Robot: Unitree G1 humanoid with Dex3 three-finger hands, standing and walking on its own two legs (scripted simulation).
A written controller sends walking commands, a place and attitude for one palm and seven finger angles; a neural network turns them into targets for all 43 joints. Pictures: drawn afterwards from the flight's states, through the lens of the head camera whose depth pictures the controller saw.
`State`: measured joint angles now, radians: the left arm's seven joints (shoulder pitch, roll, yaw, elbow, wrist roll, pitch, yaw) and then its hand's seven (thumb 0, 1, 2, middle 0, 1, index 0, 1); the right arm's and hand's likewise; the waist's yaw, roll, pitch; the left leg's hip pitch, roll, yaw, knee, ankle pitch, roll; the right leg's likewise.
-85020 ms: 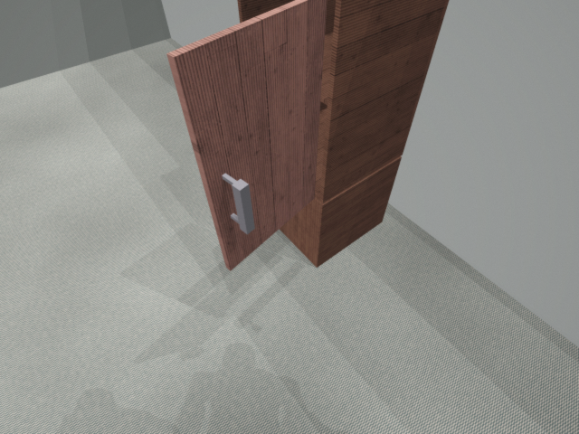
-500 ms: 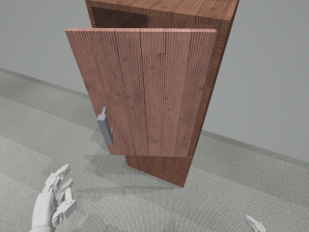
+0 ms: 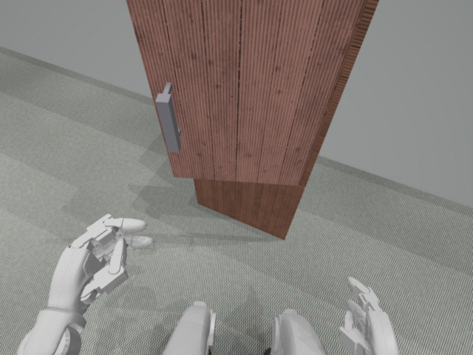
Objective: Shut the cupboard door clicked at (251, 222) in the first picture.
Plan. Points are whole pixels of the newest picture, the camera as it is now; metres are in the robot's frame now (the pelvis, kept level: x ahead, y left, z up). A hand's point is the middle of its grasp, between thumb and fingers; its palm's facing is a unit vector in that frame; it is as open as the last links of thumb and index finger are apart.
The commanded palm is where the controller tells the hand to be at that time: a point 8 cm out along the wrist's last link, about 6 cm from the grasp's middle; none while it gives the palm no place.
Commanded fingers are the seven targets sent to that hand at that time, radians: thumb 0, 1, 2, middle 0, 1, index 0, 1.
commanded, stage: raise the hand and make a fist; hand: left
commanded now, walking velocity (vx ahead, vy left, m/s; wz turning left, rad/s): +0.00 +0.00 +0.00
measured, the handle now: (171, 118) +0.56 +0.19 +0.04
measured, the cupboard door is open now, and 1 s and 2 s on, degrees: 21 21 21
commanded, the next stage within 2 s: bring the fist close to the handle in 1.24 s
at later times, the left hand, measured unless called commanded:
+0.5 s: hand (108, 262) +0.24 +0.21 +0.05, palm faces +0.00 -1.00 -0.03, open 3.1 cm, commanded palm +0.22 +0.26 +0.05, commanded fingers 0.00 0.90 0.90 -1.28 -1.48 -1.28 -1.48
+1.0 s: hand (125, 251) +0.26 +0.19 +0.05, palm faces -0.02 -1.00 -0.04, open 3.1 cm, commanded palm +0.23 +0.25 +0.05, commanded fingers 0.00 0.90 0.90 -1.30 -1.50 -1.30 -1.50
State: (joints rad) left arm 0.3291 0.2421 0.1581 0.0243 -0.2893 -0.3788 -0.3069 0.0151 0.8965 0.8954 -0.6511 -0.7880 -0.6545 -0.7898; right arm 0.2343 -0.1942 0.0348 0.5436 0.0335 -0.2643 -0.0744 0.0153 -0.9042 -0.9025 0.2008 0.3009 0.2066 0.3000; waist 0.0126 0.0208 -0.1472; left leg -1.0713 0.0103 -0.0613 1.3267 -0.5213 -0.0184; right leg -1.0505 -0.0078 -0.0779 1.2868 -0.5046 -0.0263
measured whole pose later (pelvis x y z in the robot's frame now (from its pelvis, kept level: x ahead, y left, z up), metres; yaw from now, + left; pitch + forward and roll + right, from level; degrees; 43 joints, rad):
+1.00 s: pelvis +0.03 +0.01 +0.00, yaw +0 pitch +18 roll -3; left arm 0.39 0.24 0.15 -0.04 -0.28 -0.40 -0.26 0.02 0.90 0.90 -1.30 -1.50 -1.30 -1.50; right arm 0.25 -0.24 0.00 0.49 0.01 -0.16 -0.05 0.01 -0.91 -0.90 0.20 0.30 0.21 0.30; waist 0.00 0.03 -0.18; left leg -1.08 0.01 -0.06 1.34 -0.58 -0.01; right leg -1.06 0.00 -0.07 1.29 -0.55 -0.01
